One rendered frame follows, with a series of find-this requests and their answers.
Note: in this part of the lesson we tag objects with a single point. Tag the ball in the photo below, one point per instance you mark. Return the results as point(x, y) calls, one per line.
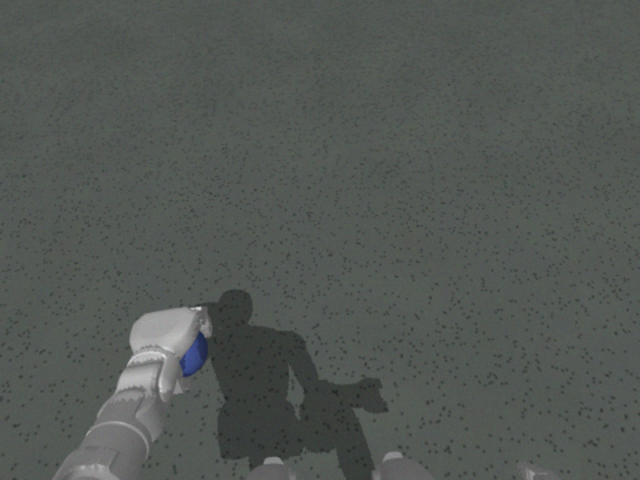
point(195, 357)

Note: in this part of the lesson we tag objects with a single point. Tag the right robot hand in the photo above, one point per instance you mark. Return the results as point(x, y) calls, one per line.
point(530, 471)

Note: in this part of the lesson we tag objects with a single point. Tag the left robot arm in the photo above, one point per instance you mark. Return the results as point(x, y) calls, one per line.
point(119, 441)

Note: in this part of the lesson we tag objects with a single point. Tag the left robot hand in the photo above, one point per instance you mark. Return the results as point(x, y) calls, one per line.
point(174, 330)

